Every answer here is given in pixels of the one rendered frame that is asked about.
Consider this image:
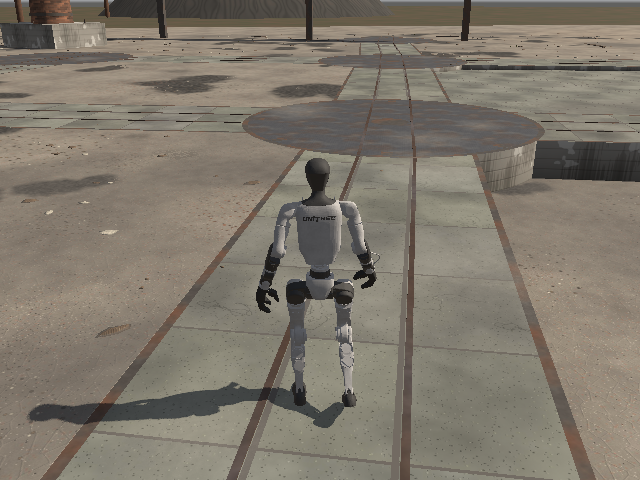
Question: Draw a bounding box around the robot left forearm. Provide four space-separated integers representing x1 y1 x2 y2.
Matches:
259 243 280 290

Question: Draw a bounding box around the right robot upper arm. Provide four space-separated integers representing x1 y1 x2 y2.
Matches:
339 201 367 255

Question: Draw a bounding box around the robot right hand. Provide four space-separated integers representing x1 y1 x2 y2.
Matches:
353 270 377 289

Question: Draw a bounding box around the right robot thigh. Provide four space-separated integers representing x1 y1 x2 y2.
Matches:
333 279 354 343

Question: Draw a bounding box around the left robot upper arm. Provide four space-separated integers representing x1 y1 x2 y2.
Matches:
270 202 298 259

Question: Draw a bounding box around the robot left hand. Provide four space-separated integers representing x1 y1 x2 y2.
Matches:
256 286 279 313

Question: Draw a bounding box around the robot right shin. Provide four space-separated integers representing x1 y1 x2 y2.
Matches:
339 326 354 395

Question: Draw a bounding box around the robot right forearm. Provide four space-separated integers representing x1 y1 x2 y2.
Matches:
357 239 375 274

